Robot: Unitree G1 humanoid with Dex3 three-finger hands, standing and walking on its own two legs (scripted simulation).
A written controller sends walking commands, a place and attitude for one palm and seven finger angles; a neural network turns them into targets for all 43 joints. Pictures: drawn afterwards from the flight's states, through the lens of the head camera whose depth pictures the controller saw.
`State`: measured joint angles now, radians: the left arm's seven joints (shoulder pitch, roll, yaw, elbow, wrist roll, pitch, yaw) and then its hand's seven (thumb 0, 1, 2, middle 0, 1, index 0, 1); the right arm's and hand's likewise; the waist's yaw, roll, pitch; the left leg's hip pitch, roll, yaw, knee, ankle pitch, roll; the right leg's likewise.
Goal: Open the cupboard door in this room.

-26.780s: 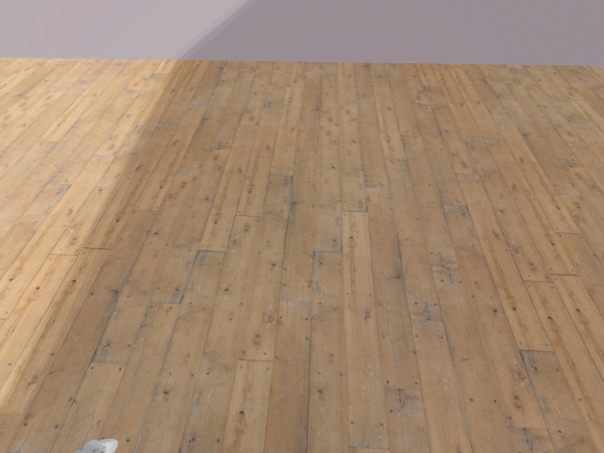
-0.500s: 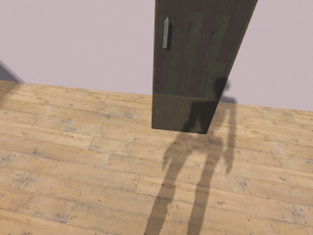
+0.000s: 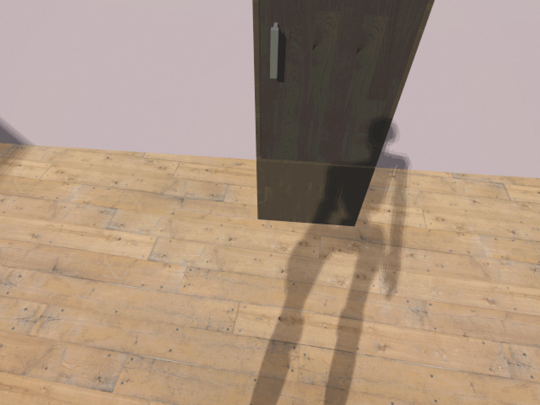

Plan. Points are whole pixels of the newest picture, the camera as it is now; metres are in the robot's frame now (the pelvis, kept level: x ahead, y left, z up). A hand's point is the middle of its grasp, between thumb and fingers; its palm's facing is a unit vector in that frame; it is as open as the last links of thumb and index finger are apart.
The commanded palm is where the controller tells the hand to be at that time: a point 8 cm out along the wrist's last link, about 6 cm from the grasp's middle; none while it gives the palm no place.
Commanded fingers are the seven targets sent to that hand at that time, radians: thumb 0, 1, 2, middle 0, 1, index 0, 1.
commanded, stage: stand and wait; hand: left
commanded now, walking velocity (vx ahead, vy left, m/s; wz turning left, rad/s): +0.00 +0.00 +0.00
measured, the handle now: (274, 50) +0.97 +0.05 +0.06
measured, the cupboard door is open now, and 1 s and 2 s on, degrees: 0 0 0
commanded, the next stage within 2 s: look at it before walking up in 0.04 s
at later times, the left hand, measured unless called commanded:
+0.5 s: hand out of the picture -0.03 +0.16 -0.18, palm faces +0.03 -0.98 -0.18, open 7.4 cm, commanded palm none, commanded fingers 0.00 0.90 0.90 -0.20 -0.30 -0.20 -0.30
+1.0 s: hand out of the picture -0.02 +0.18 -0.18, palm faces -0.02 -0.98 -0.19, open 7.4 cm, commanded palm none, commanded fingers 0.00 0.90 0.90 -0.20 -0.30 -0.20 -0.30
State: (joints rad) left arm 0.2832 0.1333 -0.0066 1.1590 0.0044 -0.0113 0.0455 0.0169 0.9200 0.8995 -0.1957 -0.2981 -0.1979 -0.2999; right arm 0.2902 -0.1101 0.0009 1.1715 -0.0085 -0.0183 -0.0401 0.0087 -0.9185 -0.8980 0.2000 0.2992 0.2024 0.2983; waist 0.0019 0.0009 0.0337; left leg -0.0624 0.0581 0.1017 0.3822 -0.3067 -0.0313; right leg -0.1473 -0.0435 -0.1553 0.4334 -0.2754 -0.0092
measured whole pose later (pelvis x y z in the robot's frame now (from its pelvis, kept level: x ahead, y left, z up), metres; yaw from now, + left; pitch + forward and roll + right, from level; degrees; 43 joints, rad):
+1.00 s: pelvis -0.01 +0.00 +0.00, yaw -3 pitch -1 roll +1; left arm 0.31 0.17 0.03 1.13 0.03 0.02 0.00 0.00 0.91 0.90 -0.19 -0.30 -0.20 -0.30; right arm 0.32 -0.13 -0.03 1.13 -0.02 -0.01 -0.02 0.00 -0.91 -0.90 0.20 0.30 0.20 0.30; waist -0.01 -0.02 0.00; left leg -0.09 0.06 0.15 0.42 -0.32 -0.02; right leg -0.26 -0.05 -0.12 0.62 -0.37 -0.01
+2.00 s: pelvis +0.33 -0.09 +0.00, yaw -4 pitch +1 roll +0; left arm 0.11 0.22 0.06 1.00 0.03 -0.01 -0.02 0.00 0.91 0.90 -0.19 -0.30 -0.19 -0.30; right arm 0.34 -0.18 -0.07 1.10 -0.03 -0.04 -0.01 -0.01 -0.93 -0.90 0.20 0.30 0.20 0.30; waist -0.04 -0.02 0.05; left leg -0.11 0.08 0.17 0.42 -0.31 -0.03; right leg -0.46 -0.13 -0.10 0.67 -0.22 0.03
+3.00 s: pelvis +0.38 -0.12 +0.00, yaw -4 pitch +0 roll +1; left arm 0.22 0.19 0.03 1.05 0.02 0.03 0.02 0.00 0.91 0.90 -0.19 -0.30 -0.20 -0.30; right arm 0.25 -0.17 -0.06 1.09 -0.01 0.03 -0.01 0.00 -0.91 -0.90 0.20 0.30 0.21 0.30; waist -0.03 -0.02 0.01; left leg -0.34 0.02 0.11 0.40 -0.09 0.02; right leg -0.15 -0.05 -0.05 0.46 -0.32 0.01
